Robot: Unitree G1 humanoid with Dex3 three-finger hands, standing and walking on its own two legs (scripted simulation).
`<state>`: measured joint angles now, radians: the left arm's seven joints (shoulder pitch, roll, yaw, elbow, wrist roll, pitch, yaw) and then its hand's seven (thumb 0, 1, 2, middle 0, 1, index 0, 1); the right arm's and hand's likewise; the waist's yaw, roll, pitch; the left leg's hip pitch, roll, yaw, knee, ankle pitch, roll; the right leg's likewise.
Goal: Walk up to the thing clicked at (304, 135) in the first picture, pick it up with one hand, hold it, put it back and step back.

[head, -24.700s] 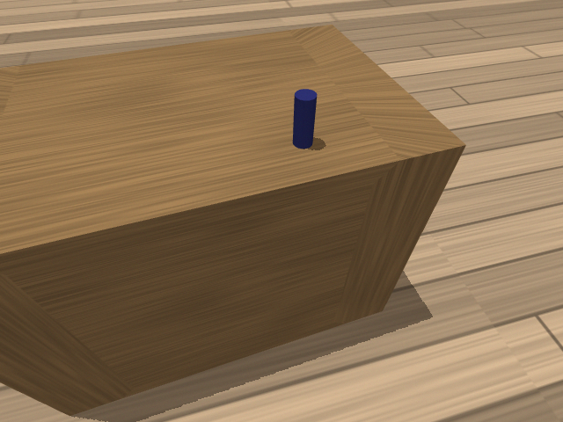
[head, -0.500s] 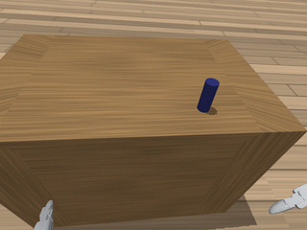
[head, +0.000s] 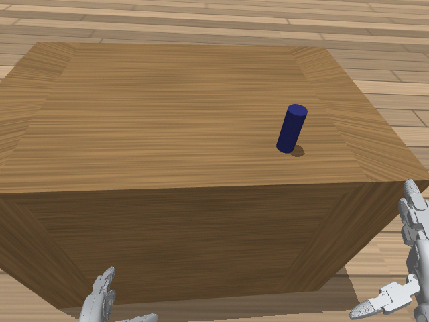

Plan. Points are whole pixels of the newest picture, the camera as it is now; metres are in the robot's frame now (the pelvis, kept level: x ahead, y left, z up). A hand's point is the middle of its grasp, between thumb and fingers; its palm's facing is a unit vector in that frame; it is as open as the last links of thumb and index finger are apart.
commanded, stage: home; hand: right
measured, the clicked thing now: (290, 129) +0.49 -0.20 +0.09
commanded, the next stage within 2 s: none
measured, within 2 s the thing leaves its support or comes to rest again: neither
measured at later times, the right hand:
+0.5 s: hand (296, 296) +0.19 -0.18 -0.10, palm faces +0.08 +0.97 -0.21, open 17.4 cm
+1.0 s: hand (318, 312) +0.16 -0.22 -0.13, palm faces -0.06 +0.94 -0.33, open 17.6 cm
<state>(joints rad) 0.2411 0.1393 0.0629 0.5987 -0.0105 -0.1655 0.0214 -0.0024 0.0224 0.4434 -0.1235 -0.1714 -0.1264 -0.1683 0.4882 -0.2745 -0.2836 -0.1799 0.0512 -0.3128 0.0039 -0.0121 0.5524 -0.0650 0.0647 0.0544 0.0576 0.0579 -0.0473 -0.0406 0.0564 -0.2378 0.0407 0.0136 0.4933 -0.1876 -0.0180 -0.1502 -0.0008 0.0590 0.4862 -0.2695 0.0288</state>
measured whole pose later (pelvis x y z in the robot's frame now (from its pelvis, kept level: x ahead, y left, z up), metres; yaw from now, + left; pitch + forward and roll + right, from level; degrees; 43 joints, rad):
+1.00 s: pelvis +0.03 -0.01 -0.01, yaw +2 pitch -1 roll +0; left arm 0.20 0.30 0.01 0.77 0.04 -0.02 0.00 0.01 0.90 0.89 -0.20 -0.30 -0.20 -0.29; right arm 0.23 -0.30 0.00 0.75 -0.04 -0.05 -0.02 -0.01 0.57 -0.04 0.06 0.05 0.06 0.05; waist 0.01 0.00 0.01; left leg -0.29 0.03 -0.01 0.57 -0.26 -0.02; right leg -0.18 -0.01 0.03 0.56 -0.35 0.02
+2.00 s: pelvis +0.01 +0.00 +0.01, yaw +2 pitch -3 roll -1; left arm 0.16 0.36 0.00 1.11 0.02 0.00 -0.01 0.01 0.90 0.89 -0.20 -0.29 -0.20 -0.29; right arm 0.13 -0.36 0.02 1.11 -0.01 -0.01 0.00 -0.01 0.55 -0.05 0.06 0.05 0.06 0.05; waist 0.00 -0.01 0.06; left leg -0.19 0.03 -0.02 0.40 -0.15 -0.02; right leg -0.08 -0.01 0.02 0.36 -0.23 0.03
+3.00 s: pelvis +0.03 +0.00 +0.01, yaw +2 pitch -3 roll +0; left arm 0.16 0.35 0.00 1.11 0.02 0.00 0.00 0.01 0.90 0.89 -0.20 -0.30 -0.20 -0.30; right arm 0.11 -0.35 0.00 1.13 -0.01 -0.01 0.00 0.00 -0.09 -0.64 0.19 0.26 0.18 0.27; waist 0.00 0.00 0.06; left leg -0.16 0.02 -0.02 0.36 -0.15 -0.01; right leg -0.03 -0.03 0.02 0.31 -0.23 0.03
